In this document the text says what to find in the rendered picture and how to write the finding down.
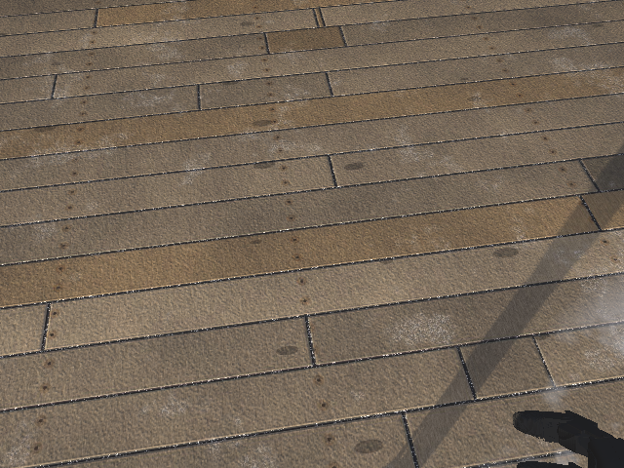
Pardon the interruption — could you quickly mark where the right robot hand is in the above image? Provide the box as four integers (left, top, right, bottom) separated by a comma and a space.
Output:
513, 410, 624, 468

